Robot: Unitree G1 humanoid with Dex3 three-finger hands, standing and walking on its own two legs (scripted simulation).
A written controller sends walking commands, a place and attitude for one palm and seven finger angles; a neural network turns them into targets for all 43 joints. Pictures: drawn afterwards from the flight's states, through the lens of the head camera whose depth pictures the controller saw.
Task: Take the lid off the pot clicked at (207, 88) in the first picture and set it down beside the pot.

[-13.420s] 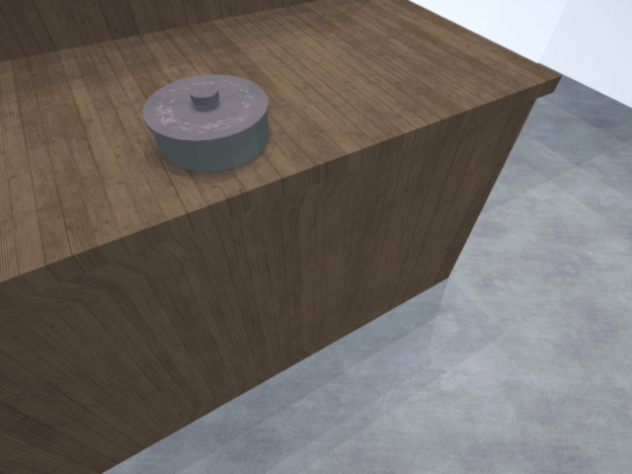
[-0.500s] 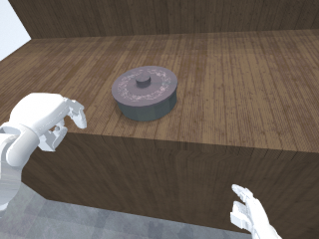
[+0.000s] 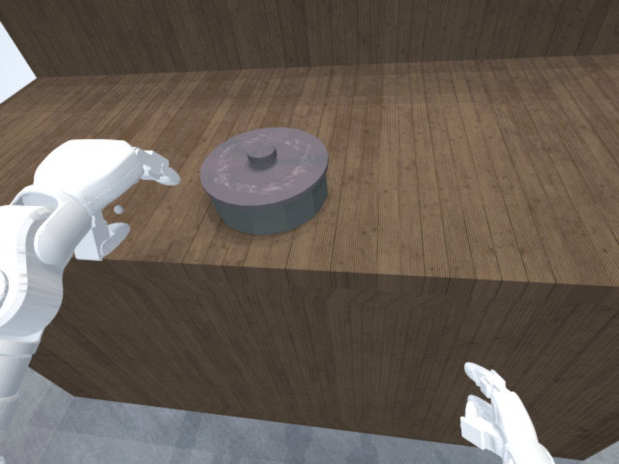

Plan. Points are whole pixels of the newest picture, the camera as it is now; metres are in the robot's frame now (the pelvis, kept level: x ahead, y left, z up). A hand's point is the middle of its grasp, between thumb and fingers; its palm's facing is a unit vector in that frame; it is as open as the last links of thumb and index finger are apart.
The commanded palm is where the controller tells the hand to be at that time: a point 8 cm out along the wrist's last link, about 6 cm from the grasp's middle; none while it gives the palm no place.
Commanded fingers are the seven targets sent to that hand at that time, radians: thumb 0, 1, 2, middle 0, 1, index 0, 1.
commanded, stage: move the open hand above the knob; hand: left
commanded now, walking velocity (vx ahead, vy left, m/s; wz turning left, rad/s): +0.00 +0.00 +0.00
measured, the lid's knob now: (261, 152) +0.51 +0.13 +0.15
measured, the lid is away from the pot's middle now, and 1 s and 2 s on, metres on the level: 0.00 0.00 0.00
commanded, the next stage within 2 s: none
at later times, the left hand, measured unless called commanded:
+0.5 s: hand (161, 176) +0.37 +0.21 +0.22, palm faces -0.10 +0.00 -1.00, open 10.0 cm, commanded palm +0.34 +0.21 +0.28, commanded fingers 0.00 -0.39 1.68 -0.87 -0.08 -0.87 -0.08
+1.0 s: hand (204, 147) +0.43 +0.18 +0.22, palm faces -0.08 -0.02 -1.00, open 10.0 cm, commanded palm +0.39 +0.18 +0.28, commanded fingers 0.00 -0.39 1.68 -0.87 -0.08 -0.87 -0.08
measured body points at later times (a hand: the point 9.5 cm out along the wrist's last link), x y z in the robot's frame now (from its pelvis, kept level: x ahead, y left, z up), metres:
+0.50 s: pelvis +0.03 +0.00 +0.00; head +0.04 -0.05 +0.45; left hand +0.37 +0.21 +0.27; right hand +0.25 -0.22 -0.09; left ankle +0.06 +0.08 -0.74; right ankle +0.03 -0.12 -0.74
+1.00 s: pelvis +0.04 +0.00 +0.00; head +0.05 -0.05 +0.45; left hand +0.42 +0.17 +0.28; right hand +0.24 -0.21 -0.10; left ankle +0.06 +0.08 -0.74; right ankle +0.03 -0.12 -0.74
